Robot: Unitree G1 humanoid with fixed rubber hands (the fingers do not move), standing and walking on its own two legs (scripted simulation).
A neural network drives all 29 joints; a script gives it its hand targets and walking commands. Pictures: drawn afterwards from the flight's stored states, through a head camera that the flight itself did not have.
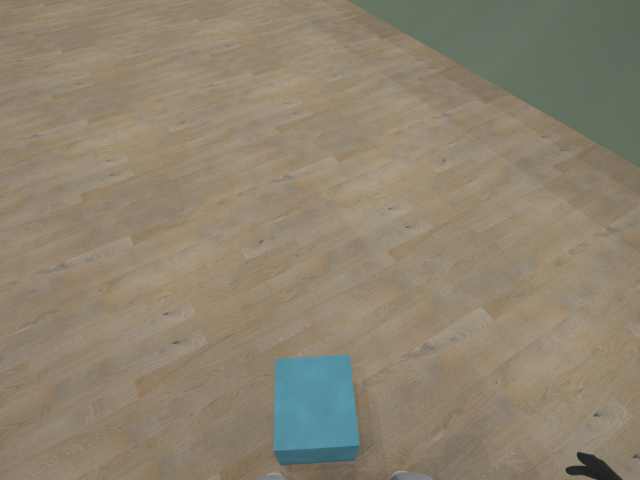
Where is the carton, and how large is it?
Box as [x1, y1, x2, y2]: [273, 355, 359, 464]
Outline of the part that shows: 349,355 275,359 273,450 280,464 354,460 359,444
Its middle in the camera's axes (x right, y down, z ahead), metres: -0.01 +0.48 +1.07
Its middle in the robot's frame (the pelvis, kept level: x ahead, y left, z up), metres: +0.40 +0.04 -0.66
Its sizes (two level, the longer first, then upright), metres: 0.229 0.208 0.187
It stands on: the floor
